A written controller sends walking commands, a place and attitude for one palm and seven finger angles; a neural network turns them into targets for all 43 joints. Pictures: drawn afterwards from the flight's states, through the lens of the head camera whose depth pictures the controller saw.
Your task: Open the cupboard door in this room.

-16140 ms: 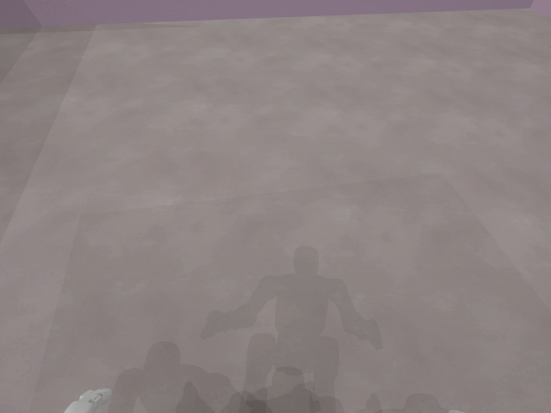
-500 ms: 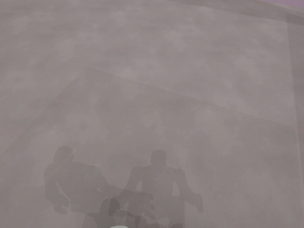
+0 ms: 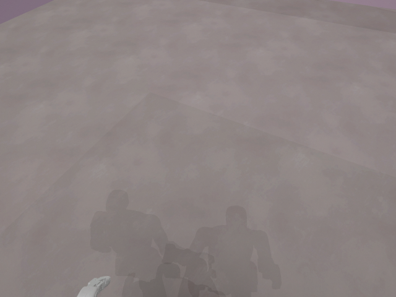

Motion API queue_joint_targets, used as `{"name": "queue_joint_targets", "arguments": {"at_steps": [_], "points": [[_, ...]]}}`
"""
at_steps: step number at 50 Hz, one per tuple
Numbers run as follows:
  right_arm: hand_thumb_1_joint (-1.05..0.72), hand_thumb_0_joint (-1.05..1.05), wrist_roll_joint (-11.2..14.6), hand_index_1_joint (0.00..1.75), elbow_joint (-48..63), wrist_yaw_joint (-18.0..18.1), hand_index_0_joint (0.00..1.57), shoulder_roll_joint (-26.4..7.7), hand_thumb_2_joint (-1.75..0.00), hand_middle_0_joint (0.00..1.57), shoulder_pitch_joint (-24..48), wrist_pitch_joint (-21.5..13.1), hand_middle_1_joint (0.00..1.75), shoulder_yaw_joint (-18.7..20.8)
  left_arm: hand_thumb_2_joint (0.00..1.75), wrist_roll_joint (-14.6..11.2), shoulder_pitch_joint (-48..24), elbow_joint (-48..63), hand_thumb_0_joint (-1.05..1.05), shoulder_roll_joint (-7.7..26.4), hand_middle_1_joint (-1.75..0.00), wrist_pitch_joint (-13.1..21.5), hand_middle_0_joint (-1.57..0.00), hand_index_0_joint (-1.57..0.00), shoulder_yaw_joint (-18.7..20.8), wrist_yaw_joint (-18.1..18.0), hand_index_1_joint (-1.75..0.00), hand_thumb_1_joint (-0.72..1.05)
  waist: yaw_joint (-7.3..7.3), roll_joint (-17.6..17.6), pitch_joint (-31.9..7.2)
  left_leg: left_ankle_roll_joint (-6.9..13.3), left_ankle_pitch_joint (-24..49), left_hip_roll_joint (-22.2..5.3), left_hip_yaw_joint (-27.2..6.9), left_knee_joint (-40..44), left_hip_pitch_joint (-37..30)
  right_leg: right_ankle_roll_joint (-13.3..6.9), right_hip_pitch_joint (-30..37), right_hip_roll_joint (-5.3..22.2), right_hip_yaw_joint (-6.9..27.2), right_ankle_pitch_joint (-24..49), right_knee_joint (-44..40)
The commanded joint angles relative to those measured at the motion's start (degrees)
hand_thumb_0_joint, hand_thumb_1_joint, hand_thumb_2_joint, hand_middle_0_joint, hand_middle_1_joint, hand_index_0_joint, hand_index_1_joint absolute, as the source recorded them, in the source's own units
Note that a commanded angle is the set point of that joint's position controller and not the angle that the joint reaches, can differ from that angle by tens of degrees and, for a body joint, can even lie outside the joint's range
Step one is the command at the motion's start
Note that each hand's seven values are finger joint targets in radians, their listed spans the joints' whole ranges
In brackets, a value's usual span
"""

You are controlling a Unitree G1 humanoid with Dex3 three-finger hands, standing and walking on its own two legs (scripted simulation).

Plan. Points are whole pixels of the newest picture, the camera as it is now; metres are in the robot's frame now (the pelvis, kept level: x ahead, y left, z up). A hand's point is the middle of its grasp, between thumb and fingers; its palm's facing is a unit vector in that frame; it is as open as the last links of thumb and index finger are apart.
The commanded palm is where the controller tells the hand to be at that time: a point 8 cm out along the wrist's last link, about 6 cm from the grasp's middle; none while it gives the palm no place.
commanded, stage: turn or walk to find it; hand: left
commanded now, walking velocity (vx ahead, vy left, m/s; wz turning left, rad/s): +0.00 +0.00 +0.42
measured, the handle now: out of the picture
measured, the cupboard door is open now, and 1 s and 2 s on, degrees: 0 0 0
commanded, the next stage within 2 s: none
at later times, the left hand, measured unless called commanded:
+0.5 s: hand out of the picture -0.07 +0.20 -0.17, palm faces +0.31 -0.92 -0.24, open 7.4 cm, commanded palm none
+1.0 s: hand out of the picture -0.03 +0.20 -0.14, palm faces +0.42 -0.86 -0.29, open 7.4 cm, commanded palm none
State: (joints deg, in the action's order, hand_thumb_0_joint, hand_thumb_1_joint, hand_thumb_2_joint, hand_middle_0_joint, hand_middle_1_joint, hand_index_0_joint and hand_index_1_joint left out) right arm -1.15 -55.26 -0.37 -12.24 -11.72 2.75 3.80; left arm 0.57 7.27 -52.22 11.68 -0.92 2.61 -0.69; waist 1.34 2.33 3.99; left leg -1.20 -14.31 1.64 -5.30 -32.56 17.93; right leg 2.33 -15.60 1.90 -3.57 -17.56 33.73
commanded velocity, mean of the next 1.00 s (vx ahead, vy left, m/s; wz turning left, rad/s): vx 0.00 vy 0.00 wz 0.42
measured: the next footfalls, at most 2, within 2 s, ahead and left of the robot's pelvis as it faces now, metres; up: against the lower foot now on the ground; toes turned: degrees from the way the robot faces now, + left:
left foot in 0.52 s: -0.04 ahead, +0.13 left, +0.00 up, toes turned +20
right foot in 0.96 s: +0.03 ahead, -0.11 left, +0.00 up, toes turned +21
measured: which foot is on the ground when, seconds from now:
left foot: down 0.00-0.00, up 0.02-0.50, down 0.52-0.96, up 0.98-1.00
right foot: down 0.00-0.52, up 0.54-0.94, down 0.96-1.00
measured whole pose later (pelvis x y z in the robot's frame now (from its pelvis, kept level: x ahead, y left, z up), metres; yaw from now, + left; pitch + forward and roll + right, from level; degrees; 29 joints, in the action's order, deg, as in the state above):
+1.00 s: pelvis -0.05 -0.03 +0.00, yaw +26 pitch +0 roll +1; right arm -1.0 -56.0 -0.1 -12.8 -11.6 3.1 4.3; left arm 0.8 7.8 -53.0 10.9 -0.5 2.4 -0.8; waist 1.3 3.3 4.3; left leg -0.8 -19.3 1.8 -5.1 -37.0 19.6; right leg -0.3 -15.1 1.8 -4.7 -18.0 33.7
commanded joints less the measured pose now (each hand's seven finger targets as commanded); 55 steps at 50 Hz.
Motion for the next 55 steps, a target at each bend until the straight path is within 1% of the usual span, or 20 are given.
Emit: {"name": "queue_joint_targets", "arguments": {"at_steps": [1,2,3,6,19,22,24,25,26,27,30,33,41,46,47,48,49,50,52,55], "points": [[-0.9,0.0,0.2,0.3,6.7,0.4,0.2,-6.9,-0.9,0.2,3.4,-0.7,0.3,2.3,0.9,0.6,8.7,2.6,0.0,14.6,-0.3,1.1,-0.2,-0.2,2.9,-1.3,-0.3,0.9,-4.58,-13.3,-5.1,0.0,-18.9,0.1,-0.7,-28.5,13.7,-11.8,6.4,25.9,20.9,11.7,-18.4],[-0.9,0.0,-0.2,0.3,5.0,0.2,0.2,-6.9,-0.9,0.2,1.3,0.0,0.3,2.5,0.9,0.5,4.5,3.4,0.0,12.0,-0.3,1.5,-0.2,-0.2,3.0,-1.5,-0.3,0.9,-2.51,-16.5,-2.9,0.1,-15.4,-1.0,-2.4,-33.3,14.0,-10.9,2.2,22.8,18.6,4.5,-20.4],[-0.9,0.0,-0.2,0.3,3.9,0.0,0.2,-6.7,-0.9,0.2,0.1,0.5,0.3,2.8,0.9,0.3,1.7,4.2,0.0,11.0,-0.3,1.0,-0.2,-0.2,2.7,-1.5,-0.3,0.9,-1.16,-13.4,-0.7,-0.1,-12.4,-1.5,-1.3,-36.9,13.8,-9.2,-0.1,20.6,16.2,0.5,-20.8],[-0.9,0.0,-0.4,0.3,1.3,-0.6,0.2,-5.4,-0.9,0.2,-3.3,0.7,0.3,2.3,0.9,0.3,1.0,4.4,0.0,7.7,-0.3,1.8,-0.2,-0.2,1.6,-1.2,-0.3,0.9,0.18,-10.6,-0.8,-1.6,-4.9,-2.2,1.3,-39.3,13.7,-7.1,2.3,15.1,6.0,8.3,-18.2],[-0.9,0.0,0.6,0.3,2.5,-0.2,0.2,-3.5,-0.9,0.2,4.5,-0.3,0.3,0.3,0.9,1.3,11.2,-1.0,0.0,11.2,-0.3,1.4,-0.2,-0.2,2.9,-1.3,-0.3,0.9,-4.96,-12.3,-5.2,-2.4,-13.6,-3.8,7.5,-14.0,7.2,-11.3,13.0,19.8,2.7,26.4,-12.6],[-0.9,0.0,0.9,0.3,2.2,0.1,0.2,-3.5,-0.9,0.2,2.1,-0.9,0.3,0.1,0.9,1.1,9.9,-1.7,0.0,12.0,-0.3,1.1,-0.2,-0.2,3.1,-1.2,-0.3,0.9,-3.42,-13.0,-7.0,-1.5,-9.9,-3.0,9.8,-5.0,0.7,-10.2,11.2,19.9,0.9,27.6,-9.2],[-0.9,0.0,0.7,0.3,1.2,0.0,0.2,-4.5,-0.9,0.2,-1.6,-1.5,0.3,0.3,0.9,0.5,8.0,-1.6,0.0,11.4,-0.3,0.6,-0.2,-0.2,3.1,-1.0,-0.3,0.9,-0.71,-9.7,-7.8,-0.7,1.9,-3.2,9.9,7.2,-8.9,-5.9,5.3,17.6,-3.4,20.5,-3.6],[-0.9,0.0,0.5,0.3,1.0,0.0,0.2,-8.1,-0.9,0.2,-3.1,-2.1,0.3,1.0,0.9,0.0,8.4,-0.9,0.0,9.3,-0.3,0.1,-0.2,-0.2,2.8,-0.9,-0.3,0.9,0.33,-0.2,-8.6,1.5,7.1,-9.3,1.8,12.5,-15.9,-2.6,-3.0,13.7,-6.2,10.7,5.0],[-0.9,0.0,0.0,0.3,1.4,0.4,0.2,-13.5,-0.9,0.2,-4.5,-2.2,0.3,2.3,0.9,-0.1,7.1,1.1,0.0,5.5,-0.3,-0.2,-0.2,-0.2,1.7,-0.6,-0.3,0.9,1.4,15.8,-6.5,7.7,23.1,-22.7,-15.6,15.4,-18.7,1.7,-16.7,5.9,-7.7,-15.2,16.2],[-0.9,0.0,0.0,0.3,0.7,0.7,0.2,-15.1,-0.9,0.2,-5.5,-1.5,0.3,2.5,0.9,0.3,3.9,1.9,0.0,6.0,-0.3,-1.0,-0.2,-0.2,1.3,-0.8,-0.3,0.9,2.46,11.7,-5.7,12.0,25.0,-26.1,-14.9,15.7,-13.9,1.1,-15.4,5.6,-2.5,-19.0,23.1],[-0.9,0.0,-0.2,0.3,2.0,1.7,0.2,-10.6,-0.9,0.2,2.0,-1.8,0.3,1.1,0.9,0.5,2.7,0.1,0.0,7.0,-0.3,-1.5,-0.2,-0.2,2.0,-0.2,-0.3,0.9,-0.38,9.9,-0.8,10.5,19.6,-18.1,-8.6,15.7,-7.8,1.4,-15.8,5.5,1.7,-9.5,29.0],[-0.9,0.0,0.1,0.3,2.9,1.6,0.2,-10.1,-0.9,0.2,3.0,-2.3,0.3,0.8,0.9,0.3,5.3,-1.2,0.0,6.9,-0.3,-1.1,-0.2,-0.2,1.9,0.2,-0.3,0.9,-1.59,5.7,-2.8,9.5,23.3,-14.9,-4.7,14.4,-9.9,2.0,-14.4,4.3,1.3,-5.8,28.9],[-0.9,0.0,-0.3,0.3,2.9,1.3,0.2,-10.7,-0.9,0.2,-0.2,-1.9,0.3,1.9,0.9,0.0,0.8,1.9,0.0,5.4,-0.3,-0.8,-0.2,-0.2,1.3,-0.3,-0.3,0.9,0.42,6.5,-3.9,11.0,24.5,-14.7,-10.2,12.3,-10.3,2.5,-9.9,2.1,1.3,-9.0,15.2],[-0.9,0.0,-0.1,0.3,3.8,1.0,0.2,-10.2,-0.9,0.2,2.1,-1.4,0.3,2.2,0.9,-0.4,6.9,0.6,0.0,5.9,-0.3,0.3,-0.2,-0.2,1.5,-0.5,-0.3,0.9,-2.72,6.1,-6.9,8.1,21.3,-11.3,-11.4,6.5,-2.9,1.6,5.4,0.3,-0.1,2.5,-5.3],[-0.9,0.0,0.3,0.3,4.2,0.8,0.2,-8.7,-0.9,0.2,2.1,-1.5,0.3,2.1,0.9,-0.1,9.3,0.1,0.0,7.7,-0.3,0.8,-0.2,-0.2,2.0,-0.7,-0.3,0.9,-3.79,1.2,-8.0,5.3,13.2,-8.2,-9.2,2.5,2.3,1.0,12.6,3.3,2.2,7.2,-12.3],[-0.9,0.0,0.8,0.3,5.1,0.4,0.2,-4.9,-0.9,0.2,1.3,-1.5,0.3,1.6,0.9,0.9,10.7,0.0,0.0,12.7,-0.3,1.4,-0.2,-0.2,3.0,-1.2,-0.3,0.9,-4.34,-13.3,-8.6,1.2,-3.3,-0.9,-1.4,-8.1,12.6,-3.0,19.3,16.3,15.0,9.3,-16.3],[-0.9,0.0,0.5,0.3,6.6,0.6,0.2,-5.1,-0.9,0.2,3.8,-1.2,0.3,1.7,0.9,0.9,10.6,0.8,0.0,15.5,-0.3,1.3,-0.2,-0.2,3.2,-1.3,-0.3,0.9,-5.35,-19.5,-5.8,-0.3,-19.8,1.9,1.7,-20.4,15.4,-9.6,12.6,26.1,23.5,15.6,-18.0],[-0.9,0.0,0.1,0.3,5.5,0.6,0.2,-7.0,-0.9,0.2,3.1,-0.4,0.3,2.2,0.9,0.5,8.1,1.8,0.0,13.2,-0.3,1.1,-0.2,-0.2,2.9,-1.5,-0.3,0.9,-4.05,-12.7,-4.3,0.0,-17.2,-0.2,-1.5,-29.1,13.7,-11.7,6.4,24.9,19.7,10.3,-19.0],[-0.9,0.0,-0.3,0.3,3.0,0.0,0.2,-6.6,-0.9,0.2,0.5,0.5,0.3,2.7,0.9,0.4,1.9,3.4,0.0,10.5,-0.3,1.2,-0.2,-0.2,2.6,-1.4,-0.3,0.9,-1.15,-12.3,-0.9,-0.4,-11.2,-1.4,-0.9,-36.9,14.3,-9.3,2.1,19.2,13.6,3.3,-19.8],[-0.9,0.0,-0.2,0.3,1.0,-0.5,0.2,-5.4,-0.9,0.2,-2.7,0.5,0.3,2.1,0.9,0.3,1.5,3.5,0.0,7.6,-0.3,1.9,-0.2,-0.2,1.6,-1.3,-0.3,0.9,0.0,-11.5,-1.9,-2.0,-5.4,-2.3,1.5,-38.4,14.7,-7.2,6.1,15.0,4.3,15.6,-16.4]]}}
